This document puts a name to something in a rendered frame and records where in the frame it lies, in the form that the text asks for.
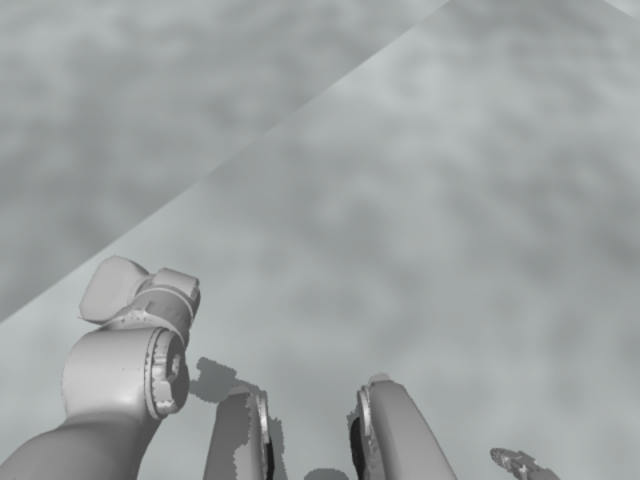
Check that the right robot foot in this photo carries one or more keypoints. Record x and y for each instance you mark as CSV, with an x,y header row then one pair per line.
x,y
357,450

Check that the right robot hand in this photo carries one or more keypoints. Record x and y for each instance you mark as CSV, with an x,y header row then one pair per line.
x,y
523,466

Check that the left robot hand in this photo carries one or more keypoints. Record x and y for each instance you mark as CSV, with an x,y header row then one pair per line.
x,y
109,288

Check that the left robot arm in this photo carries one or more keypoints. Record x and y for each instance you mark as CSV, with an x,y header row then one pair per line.
x,y
119,382

